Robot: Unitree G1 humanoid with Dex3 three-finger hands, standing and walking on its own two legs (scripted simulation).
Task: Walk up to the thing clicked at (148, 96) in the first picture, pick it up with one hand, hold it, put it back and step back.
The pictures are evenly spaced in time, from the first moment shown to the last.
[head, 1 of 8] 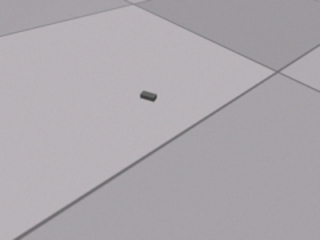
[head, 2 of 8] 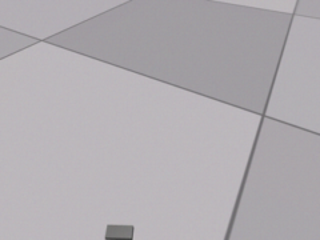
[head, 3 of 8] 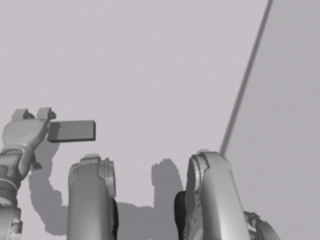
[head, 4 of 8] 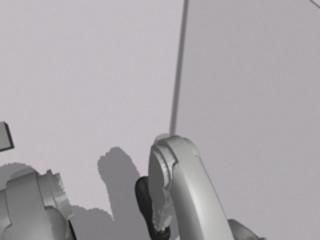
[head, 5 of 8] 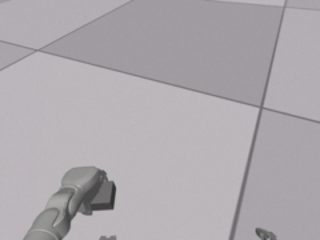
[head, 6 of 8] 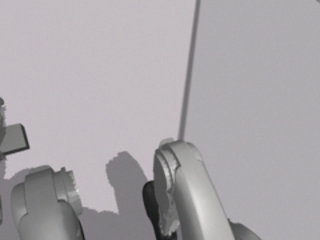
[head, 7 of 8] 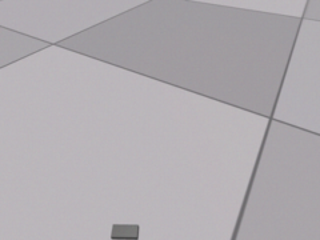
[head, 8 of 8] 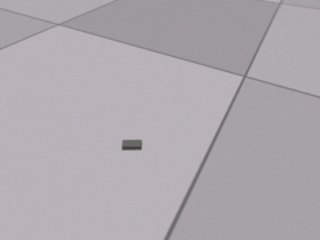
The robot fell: no
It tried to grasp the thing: yes
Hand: left
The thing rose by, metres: 0.68
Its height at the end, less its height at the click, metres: +0.00
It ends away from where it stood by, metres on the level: 0.01
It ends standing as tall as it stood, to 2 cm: yes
